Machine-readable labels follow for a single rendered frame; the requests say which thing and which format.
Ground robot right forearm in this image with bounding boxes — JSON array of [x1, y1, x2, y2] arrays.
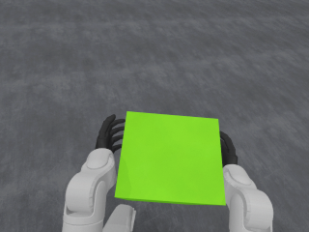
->
[[222, 164, 273, 232]]

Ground robot left forearm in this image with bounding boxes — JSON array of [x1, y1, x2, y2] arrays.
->
[[62, 148, 117, 232]]

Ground carton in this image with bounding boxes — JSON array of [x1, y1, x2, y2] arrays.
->
[[114, 111, 226, 206]]

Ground right robot hand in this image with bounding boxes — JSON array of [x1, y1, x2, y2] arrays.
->
[[219, 131, 238, 168]]

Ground left robot hand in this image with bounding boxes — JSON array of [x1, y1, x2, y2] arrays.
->
[[95, 114, 126, 154]]

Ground left robot thigh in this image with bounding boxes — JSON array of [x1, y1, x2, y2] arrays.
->
[[102, 204, 136, 232]]

